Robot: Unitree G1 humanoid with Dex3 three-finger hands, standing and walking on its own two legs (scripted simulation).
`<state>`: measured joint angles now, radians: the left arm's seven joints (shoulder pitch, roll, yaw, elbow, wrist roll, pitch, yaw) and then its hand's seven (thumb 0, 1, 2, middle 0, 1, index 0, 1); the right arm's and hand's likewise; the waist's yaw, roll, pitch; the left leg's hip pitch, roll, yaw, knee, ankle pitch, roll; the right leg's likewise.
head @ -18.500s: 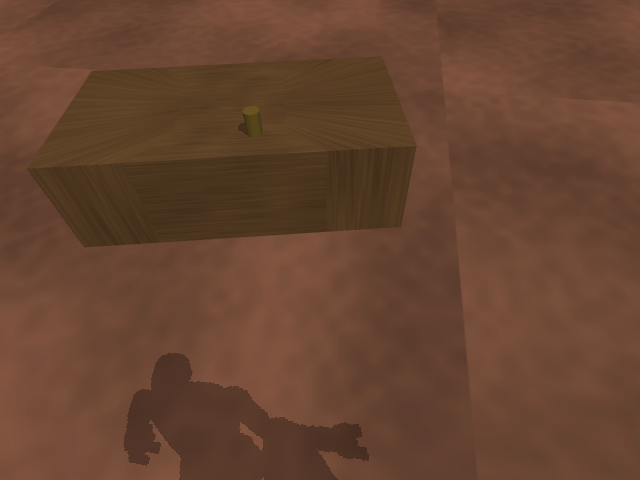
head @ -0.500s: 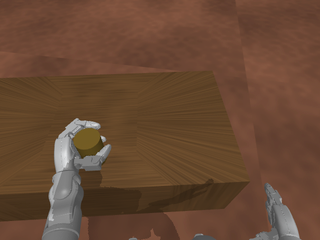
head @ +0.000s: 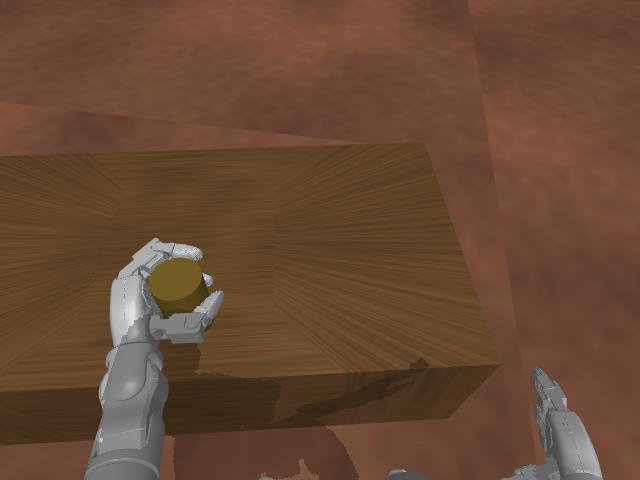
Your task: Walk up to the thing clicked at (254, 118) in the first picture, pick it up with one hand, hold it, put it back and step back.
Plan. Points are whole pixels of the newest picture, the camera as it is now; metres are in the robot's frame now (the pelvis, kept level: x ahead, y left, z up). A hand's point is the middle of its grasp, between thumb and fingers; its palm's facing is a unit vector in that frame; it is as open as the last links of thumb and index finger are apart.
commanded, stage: crouch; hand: left
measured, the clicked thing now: (184, 299) +0.33 +0.18 +0.04
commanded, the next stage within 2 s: lower in 1.34 s
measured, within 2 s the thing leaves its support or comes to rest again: neither
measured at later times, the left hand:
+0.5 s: hand (201, 295) +0.39 +0.19 -0.05, palm faces +0.18 -0.98 +0.00, open 8.3 cm
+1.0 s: hand (209, 292) +0.44 +0.19 -0.12, palm faces +0.17 -0.98 +0.00, open 8.3 cm
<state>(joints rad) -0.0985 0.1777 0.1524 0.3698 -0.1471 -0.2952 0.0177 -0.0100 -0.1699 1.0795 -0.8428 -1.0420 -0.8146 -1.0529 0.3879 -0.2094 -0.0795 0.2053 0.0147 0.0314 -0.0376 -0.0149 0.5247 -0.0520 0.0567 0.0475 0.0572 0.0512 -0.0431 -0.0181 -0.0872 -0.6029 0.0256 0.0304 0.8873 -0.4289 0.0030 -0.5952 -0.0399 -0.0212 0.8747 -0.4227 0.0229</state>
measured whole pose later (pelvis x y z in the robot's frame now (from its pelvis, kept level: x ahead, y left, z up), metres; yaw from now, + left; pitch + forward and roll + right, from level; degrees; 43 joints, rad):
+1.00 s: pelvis -0.03 +0.00 -0.10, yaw -1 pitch +26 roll -4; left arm -0.64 0.44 0.42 1.11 -0.06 -0.62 -0.03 -0.01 -0.18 1.09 -0.85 -1.04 -0.82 -1.05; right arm 0.42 -0.27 -0.05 -0.16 -0.06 0.01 0.07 -0.01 0.51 -0.05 0.06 0.05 0.06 0.05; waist -0.27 -0.04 -0.15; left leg -1.29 0.05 -0.04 1.40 -0.56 0.00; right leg -1.25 -0.02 -0.06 1.33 -0.54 0.01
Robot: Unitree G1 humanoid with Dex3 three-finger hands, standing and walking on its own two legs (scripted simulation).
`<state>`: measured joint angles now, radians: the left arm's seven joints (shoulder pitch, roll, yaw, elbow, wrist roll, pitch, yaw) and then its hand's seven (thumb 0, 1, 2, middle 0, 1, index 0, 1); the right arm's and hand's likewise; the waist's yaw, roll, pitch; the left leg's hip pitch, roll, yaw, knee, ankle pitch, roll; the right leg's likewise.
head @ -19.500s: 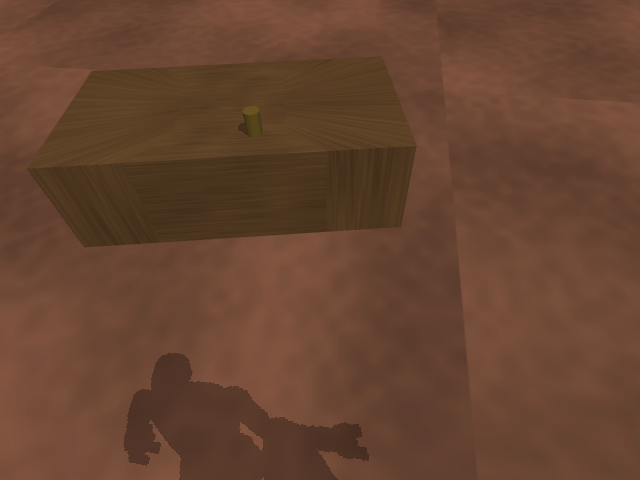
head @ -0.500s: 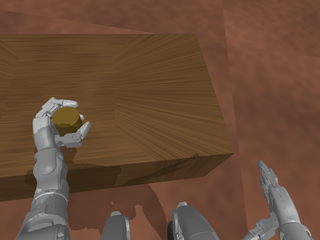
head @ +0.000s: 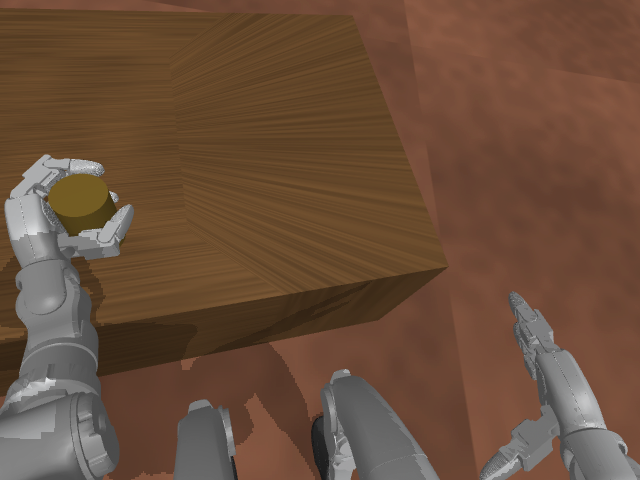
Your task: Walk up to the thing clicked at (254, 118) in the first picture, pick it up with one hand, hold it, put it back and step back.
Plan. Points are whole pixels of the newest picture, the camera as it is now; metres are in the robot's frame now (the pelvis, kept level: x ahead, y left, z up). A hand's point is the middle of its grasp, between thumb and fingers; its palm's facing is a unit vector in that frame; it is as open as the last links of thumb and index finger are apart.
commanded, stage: crouch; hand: left
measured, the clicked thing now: (90, 217) +0.47 +0.21 -0.03
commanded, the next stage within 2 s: lower in 0.34 s
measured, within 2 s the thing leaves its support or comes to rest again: rests again in 1.54 s
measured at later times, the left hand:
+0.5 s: hand (99, 205) +0.50 +0.20 -0.05, palm faces +0.20 -0.98 +0.00, open 8.3 cm
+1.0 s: hand (112, 220) +0.51 +0.20 -0.11, palm faces +0.20 -0.98 -0.01, open 8.3 cm
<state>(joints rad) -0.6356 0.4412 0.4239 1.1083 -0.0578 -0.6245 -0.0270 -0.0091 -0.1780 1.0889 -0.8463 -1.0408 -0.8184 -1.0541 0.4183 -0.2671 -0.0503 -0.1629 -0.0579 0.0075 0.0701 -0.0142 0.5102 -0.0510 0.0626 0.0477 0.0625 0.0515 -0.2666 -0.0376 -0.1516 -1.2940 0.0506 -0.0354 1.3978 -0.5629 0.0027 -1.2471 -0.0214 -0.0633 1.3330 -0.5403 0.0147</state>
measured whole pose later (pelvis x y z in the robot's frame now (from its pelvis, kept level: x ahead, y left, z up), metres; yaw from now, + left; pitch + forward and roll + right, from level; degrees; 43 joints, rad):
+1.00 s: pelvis -0.01 +0.00 -0.05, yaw -2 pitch +33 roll -6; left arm -0.74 0.60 0.52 1.21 0.02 -0.65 0.00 -0.01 -0.18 1.09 -0.85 -1.04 -0.82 -1.05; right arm 0.42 -0.31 -0.08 -0.31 -0.07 -0.02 0.10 -0.01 0.49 -0.06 0.06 0.05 0.06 0.05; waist -0.39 -0.05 -0.17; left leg -1.58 0.06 -0.07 1.61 -0.61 0.00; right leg -1.52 -0.01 -0.08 1.52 -0.57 0.01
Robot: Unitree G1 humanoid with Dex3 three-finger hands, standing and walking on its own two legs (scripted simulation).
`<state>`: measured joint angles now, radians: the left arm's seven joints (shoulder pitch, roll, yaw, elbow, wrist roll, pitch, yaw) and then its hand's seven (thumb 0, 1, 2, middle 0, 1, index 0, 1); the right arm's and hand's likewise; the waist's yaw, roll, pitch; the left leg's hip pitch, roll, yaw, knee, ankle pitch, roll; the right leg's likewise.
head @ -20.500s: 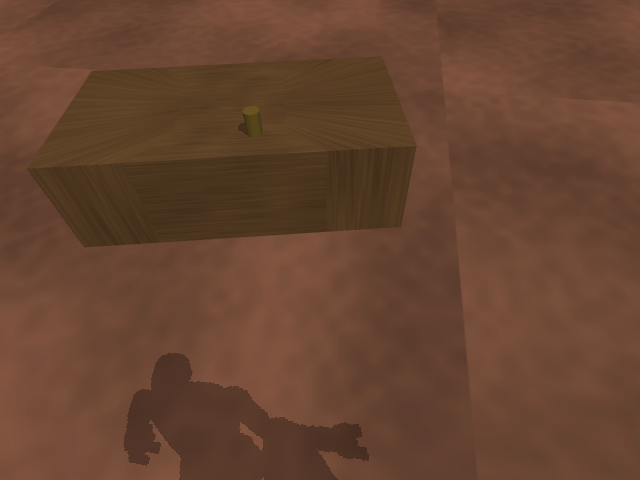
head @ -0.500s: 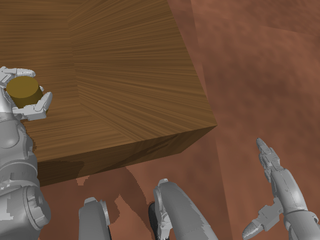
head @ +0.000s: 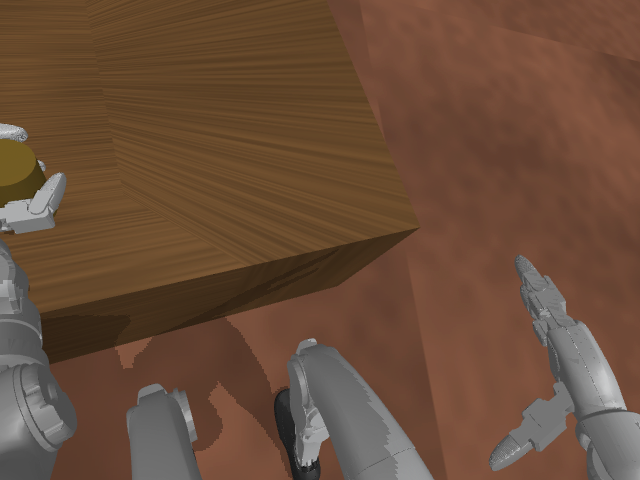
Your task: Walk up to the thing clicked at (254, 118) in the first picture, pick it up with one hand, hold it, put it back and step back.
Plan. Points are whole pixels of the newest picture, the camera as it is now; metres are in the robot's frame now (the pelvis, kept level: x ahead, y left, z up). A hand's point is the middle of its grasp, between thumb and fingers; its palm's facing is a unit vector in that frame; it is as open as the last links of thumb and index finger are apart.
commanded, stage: lower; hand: left
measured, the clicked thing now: (16, 187) +0.51 +0.23 -0.07
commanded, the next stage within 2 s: loosen in 0.64 s
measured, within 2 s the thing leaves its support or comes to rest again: rests again in 0.54 s
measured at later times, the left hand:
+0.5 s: hand (32, 191) +0.52 +0.22 -0.09, palm faces +0.22 -0.97 -0.01, open 8.3 cm
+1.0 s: hand (35, 190) +0.52 +0.22 -0.10, palm faces +0.24 -0.97 +0.02, open 8.9 cm
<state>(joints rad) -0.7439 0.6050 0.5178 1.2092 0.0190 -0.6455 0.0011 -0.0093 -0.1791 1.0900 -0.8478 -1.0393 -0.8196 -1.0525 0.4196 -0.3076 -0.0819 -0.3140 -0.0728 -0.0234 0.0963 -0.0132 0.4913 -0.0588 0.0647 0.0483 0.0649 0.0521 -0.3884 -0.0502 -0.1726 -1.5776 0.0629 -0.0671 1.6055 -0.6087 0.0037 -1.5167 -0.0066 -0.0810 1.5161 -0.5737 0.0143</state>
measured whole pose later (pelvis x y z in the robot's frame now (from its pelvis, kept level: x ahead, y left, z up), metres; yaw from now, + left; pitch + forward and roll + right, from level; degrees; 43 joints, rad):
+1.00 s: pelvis -0.01 +0.00 -0.03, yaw -1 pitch +35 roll -7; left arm -0.78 0.65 0.54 1.20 0.02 -0.65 0.01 0.00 -0.24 0.82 -0.90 -0.93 -0.88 -0.94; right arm 0.45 -0.34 -0.11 -0.43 -0.06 -0.05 0.11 -0.01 0.49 -0.05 0.07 0.05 0.07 0.05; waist -0.43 -0.06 -0.17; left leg -1.70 0.06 -0.08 1.71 -0.63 0.01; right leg -1.64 -0.01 -0.08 1.62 -0.59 0.02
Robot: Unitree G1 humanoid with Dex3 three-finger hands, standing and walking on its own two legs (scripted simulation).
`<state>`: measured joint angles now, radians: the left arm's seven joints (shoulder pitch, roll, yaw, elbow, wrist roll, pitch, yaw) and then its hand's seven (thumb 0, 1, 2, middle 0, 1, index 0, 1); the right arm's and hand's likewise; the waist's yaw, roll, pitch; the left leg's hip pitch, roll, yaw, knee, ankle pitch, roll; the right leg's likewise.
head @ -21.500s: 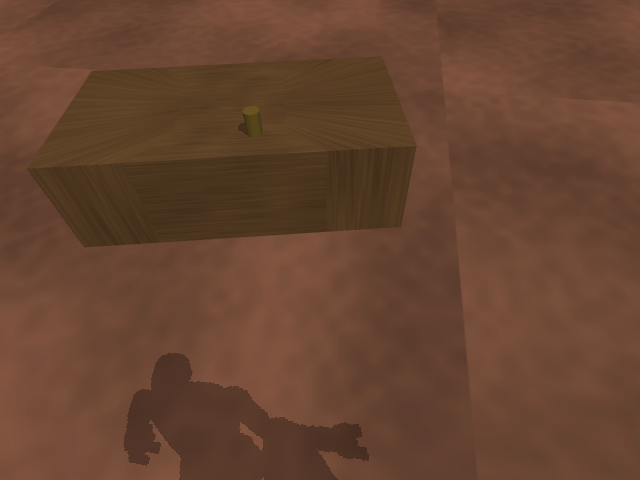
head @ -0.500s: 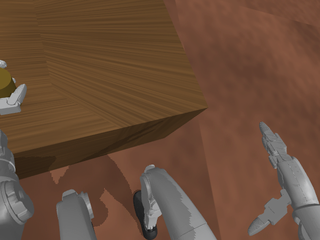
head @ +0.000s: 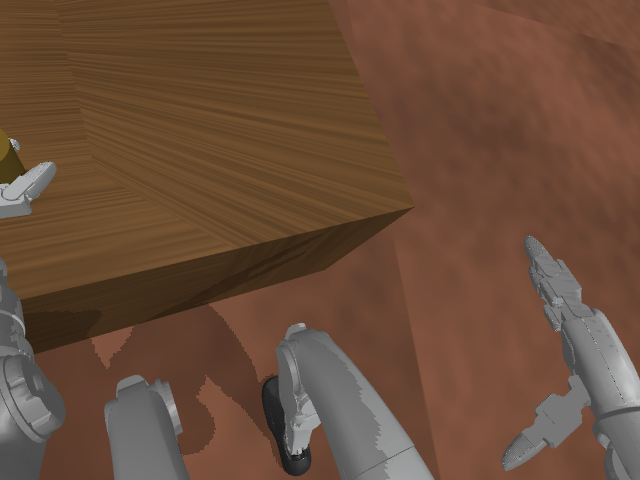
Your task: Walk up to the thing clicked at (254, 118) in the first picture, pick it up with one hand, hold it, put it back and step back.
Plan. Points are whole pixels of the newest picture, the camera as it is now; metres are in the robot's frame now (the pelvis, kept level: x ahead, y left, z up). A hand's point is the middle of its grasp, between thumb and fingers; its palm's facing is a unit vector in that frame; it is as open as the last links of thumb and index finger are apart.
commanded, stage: open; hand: left
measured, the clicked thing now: out of the picture +0.53 +0.23 -0.08
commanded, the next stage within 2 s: withdraw in 0.26 s
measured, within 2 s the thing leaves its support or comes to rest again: neither
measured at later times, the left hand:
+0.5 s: hand out of the picture +0.53 +0.23 -0.06, palm faces +0.26 -0.97 +0.01, open 16.3 cm
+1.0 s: hand out of the picture +0.52 +0.34 +0.09, palm faces +0.37 -0.91 -0.19, open 17.6 cm
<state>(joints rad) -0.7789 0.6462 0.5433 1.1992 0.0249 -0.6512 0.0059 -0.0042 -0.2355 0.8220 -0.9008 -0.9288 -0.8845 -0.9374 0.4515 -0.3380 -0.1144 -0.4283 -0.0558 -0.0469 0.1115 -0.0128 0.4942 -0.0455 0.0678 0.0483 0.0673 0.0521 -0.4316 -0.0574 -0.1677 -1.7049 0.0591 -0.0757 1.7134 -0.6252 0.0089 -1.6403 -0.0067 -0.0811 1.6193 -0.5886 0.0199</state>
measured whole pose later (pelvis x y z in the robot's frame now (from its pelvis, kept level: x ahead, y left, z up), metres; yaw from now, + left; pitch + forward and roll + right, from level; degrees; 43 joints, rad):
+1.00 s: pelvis +0.02 +0.01 +0.09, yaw +1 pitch +27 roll -5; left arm -0.82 0.78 0.55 1.21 0.09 -0.23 -0.03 -0.02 -0.60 0.03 -0.08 -0.04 -0.08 -0.05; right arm 0.48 -0.32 -0.01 -0.28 -0.01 0.07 0.06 -0.01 0.50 -0.05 0.07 0.05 0.07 0.05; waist -0.28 -0.02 -0.14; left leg -1.32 0.07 -0.03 1.40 -0.56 0.02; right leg -1.26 0.00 -0.05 1.30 -0.50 0.03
